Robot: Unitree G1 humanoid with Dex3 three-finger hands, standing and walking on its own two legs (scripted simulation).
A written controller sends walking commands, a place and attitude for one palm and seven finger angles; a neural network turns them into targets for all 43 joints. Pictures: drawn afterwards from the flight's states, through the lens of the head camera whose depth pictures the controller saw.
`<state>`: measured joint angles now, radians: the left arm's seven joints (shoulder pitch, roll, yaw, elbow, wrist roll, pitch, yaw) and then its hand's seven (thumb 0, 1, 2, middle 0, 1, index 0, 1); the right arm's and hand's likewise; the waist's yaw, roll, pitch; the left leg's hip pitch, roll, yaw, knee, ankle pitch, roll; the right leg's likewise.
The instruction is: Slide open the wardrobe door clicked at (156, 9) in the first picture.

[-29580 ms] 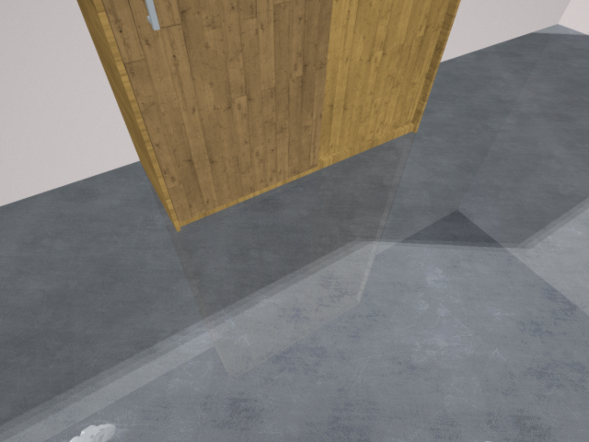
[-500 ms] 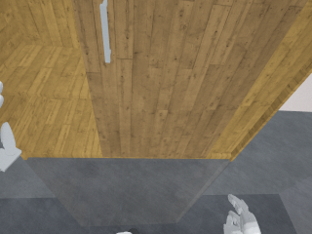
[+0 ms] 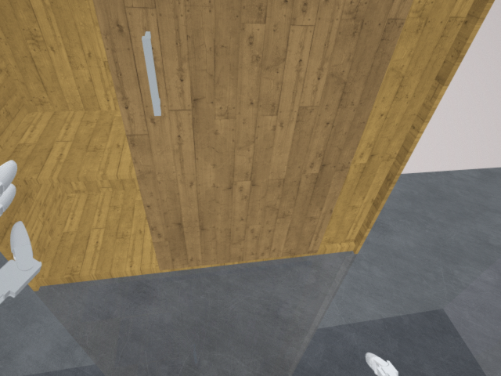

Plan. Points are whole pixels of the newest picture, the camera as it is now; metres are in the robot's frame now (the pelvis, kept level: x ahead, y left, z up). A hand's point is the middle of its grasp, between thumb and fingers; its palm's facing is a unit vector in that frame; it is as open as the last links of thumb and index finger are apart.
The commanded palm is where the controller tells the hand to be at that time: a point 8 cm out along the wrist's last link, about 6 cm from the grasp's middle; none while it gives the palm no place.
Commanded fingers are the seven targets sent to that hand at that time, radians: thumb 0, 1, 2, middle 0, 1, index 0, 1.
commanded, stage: stop stepping back and stand still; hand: left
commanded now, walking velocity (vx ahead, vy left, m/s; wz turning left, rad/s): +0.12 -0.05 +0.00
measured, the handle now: (152, 75) +0.72 +0.26 +0.17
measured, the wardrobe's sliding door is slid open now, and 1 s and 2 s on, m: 0.50 0.50 0.50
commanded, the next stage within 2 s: let the arm hang, fingers relaxed in 1.40 s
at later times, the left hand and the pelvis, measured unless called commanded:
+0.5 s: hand (6, 262) +0.20 +0.29 +0.16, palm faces +0.47 -0.76 -0.45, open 7.4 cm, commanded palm +0.14 +0.33 +0.17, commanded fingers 0.00 0.90 0.90 -0.20 -0.30 -0.20 -0.30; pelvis +0.01 +0.02 -0.01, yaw +1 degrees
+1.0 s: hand out of the picture +0.21 +0.32 +0.15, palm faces +0.44 -0.79 -0.43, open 7.4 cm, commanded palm +0.15 +0.35 +0.17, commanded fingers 0.00 0.90 0.90 -0.20 -0.30 -0.20 -0.30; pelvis +0.01 +0.05 +0.00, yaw +1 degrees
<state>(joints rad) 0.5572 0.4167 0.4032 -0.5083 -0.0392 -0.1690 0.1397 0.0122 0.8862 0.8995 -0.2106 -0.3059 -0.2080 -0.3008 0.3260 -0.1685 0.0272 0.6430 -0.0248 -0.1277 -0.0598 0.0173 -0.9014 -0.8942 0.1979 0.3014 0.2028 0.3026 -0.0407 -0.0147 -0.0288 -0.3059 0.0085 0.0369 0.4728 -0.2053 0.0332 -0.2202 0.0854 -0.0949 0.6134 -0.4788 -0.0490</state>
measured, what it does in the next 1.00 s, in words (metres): steps on the spot: right foot, then left foot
